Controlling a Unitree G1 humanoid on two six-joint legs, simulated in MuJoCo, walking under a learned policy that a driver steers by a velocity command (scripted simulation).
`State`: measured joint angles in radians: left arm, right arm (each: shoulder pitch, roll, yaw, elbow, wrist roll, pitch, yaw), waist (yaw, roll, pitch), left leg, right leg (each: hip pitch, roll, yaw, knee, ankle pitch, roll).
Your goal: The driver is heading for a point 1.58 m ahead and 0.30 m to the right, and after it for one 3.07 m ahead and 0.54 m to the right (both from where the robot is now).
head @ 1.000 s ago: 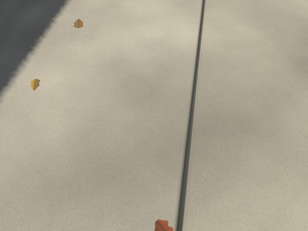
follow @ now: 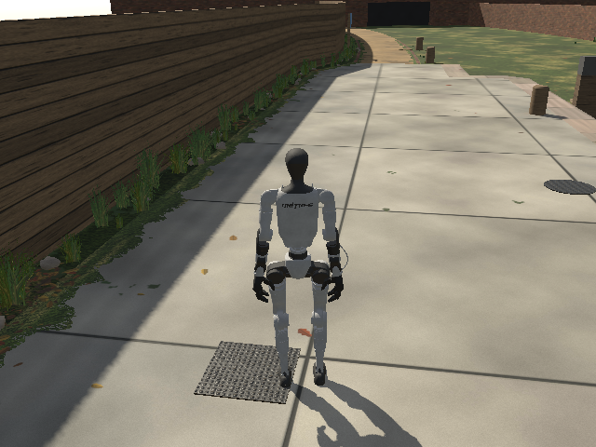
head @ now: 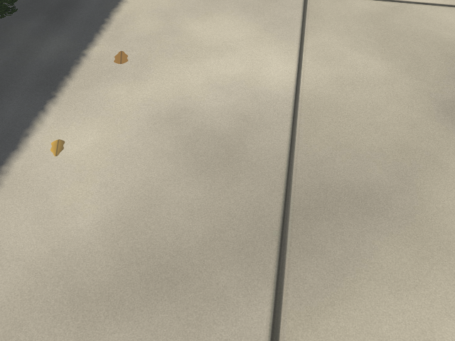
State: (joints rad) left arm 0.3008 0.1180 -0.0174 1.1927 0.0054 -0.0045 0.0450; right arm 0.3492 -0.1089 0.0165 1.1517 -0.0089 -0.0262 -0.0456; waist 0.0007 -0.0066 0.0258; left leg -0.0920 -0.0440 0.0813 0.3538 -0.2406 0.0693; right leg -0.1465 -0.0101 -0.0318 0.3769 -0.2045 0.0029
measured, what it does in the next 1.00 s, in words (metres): walks ahead: right foot, then left foot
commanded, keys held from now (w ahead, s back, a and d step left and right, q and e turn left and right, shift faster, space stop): w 0.58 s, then no key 0.42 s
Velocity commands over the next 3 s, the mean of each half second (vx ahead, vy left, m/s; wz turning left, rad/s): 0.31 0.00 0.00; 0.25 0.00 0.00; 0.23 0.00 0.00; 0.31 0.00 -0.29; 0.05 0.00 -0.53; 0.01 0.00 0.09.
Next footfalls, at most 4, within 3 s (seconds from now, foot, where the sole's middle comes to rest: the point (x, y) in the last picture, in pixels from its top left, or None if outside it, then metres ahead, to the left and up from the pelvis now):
0.40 right None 0.20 -0.15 -0.78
0.86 left None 0.47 -0.01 -0.78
1.22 right None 0.40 -0.18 -0.78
1.60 left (218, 329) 0.56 0.05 -0.78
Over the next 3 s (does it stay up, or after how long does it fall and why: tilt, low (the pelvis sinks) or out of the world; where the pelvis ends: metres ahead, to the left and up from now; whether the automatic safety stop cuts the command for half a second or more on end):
stays up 0.69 -0.02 -0.01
